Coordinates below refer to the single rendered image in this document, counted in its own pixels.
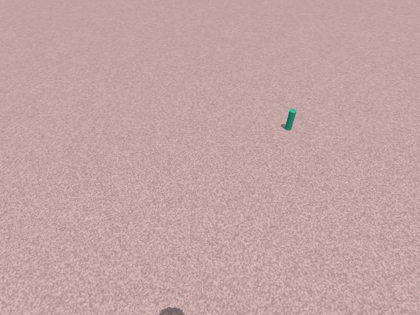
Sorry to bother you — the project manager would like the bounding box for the can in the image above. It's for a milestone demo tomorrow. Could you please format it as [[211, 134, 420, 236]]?
[[285, 109, 296, 131]]

